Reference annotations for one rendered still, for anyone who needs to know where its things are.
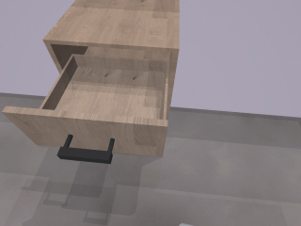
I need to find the handle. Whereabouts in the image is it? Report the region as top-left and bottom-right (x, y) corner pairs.
(57, 134), (115, 164)

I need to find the drawer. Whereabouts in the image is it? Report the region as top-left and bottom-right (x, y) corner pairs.
(2, 54), (169, 157)

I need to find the cabinet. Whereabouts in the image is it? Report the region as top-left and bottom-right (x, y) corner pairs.
(43, 0), (180, 157)

